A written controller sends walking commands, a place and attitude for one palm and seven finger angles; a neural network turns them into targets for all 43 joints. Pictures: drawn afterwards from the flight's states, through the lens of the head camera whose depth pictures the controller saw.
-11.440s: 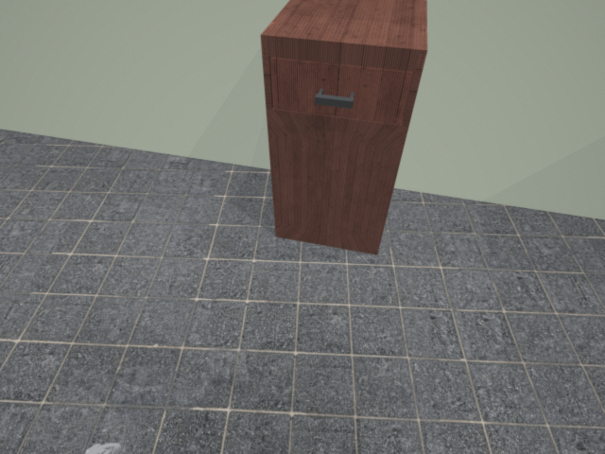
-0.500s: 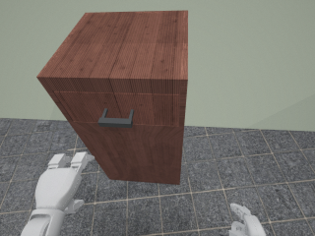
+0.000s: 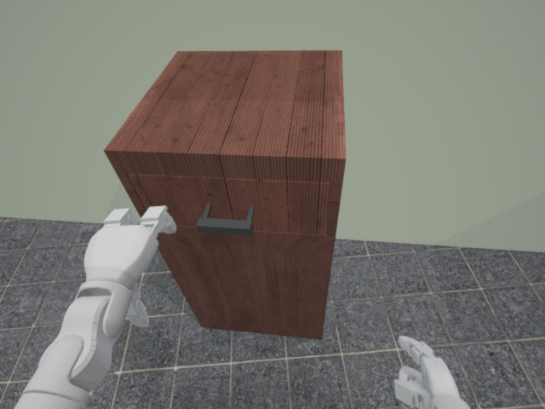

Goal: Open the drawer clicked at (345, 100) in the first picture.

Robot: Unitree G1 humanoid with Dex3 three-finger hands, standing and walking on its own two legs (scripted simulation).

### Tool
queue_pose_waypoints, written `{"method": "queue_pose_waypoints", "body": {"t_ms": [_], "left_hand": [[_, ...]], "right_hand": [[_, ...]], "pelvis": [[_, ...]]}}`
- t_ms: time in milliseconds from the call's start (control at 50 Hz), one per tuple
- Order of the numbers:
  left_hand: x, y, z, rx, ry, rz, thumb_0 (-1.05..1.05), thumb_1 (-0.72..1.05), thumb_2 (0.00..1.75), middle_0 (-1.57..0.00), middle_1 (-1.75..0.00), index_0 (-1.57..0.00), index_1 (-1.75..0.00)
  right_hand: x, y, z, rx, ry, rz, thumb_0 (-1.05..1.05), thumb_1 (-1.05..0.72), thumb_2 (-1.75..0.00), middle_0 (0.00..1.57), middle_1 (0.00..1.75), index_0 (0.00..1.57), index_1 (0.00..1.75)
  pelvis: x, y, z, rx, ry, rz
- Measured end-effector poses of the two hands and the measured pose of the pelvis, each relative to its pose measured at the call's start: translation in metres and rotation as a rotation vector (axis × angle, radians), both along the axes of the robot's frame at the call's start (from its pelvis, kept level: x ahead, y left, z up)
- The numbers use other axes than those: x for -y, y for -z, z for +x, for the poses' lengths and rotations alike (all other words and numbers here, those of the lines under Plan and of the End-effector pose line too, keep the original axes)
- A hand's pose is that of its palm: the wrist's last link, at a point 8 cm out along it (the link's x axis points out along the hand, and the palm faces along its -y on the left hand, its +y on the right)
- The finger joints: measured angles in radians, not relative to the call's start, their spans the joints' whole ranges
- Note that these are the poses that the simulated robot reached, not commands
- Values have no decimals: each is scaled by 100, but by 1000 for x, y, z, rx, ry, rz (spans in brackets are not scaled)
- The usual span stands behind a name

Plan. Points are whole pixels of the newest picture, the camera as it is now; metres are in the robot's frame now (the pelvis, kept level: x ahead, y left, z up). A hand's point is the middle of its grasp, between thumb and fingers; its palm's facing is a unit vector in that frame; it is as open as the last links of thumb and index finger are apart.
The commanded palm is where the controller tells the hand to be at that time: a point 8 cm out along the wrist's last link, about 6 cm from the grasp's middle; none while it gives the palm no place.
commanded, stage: raise the hand with hooked fingers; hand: left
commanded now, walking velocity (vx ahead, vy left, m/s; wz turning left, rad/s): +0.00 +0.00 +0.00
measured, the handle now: (227, 218) +0.48 +0.16 -0.05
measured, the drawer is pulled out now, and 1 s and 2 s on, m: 0.00 0.00 0.00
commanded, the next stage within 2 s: move the hooked fingers above the handle in 0.50 s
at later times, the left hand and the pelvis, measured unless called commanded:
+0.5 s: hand (138, 262) +0.29 +0.24 +0.07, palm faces +0.03 -0.08 -1.00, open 13.8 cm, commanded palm +0.27 +0.24 +0.13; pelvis -0.01 +0.00 +0.00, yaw +0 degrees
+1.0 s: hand (160, 248) +0.33 +0.22 +0.06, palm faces -0.03 -0.07 -1.00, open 13.8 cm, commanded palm +0.31 +0.23 +0.11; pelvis -0.01 -0.01 +0.00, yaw +0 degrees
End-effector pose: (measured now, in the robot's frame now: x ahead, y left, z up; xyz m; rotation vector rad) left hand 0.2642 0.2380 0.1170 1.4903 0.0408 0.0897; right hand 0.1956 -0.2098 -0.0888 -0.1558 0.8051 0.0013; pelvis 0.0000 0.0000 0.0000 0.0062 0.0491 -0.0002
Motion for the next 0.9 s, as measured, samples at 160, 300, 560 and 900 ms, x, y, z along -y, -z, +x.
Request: {"method": "queue_pose_waypoints", "body": {"t_ms": [160,300,560,900], "left_hand": [[-8,-20,12,-17,41,13,-1,-49,30,-32,-120,-32,-119],[-8,-14,10,-55,70,-11,-1,-49,30,-31,-120,-32,-120],[-5,-13,3,7,68,0,-1,-49,30,-32,-121,-32,-120],[8,3,30,-53,87,2,-1,-49,30,-32,-121,-32,-120]], "right_hand": [[-6,4,-13,-46,-12,-1,1,-91,-90,20,30,20,30],[8,11,-38,-112,24,-20,1,-91,-90,20,30,20,30],[24,17,-57,-148,68,-39,1,-91,-90,20,30,20,30],[26,13,-44,-100,59,-37,1,-91,-90,20,30,20,30]], "pelvis": [[-4,-4,-5,14,-11,-4],[-6,-5,-7,5,-2,-4],[-3,-4,-13,-1,-2,-2],[7,-2,-13,-20,-9,1]]}}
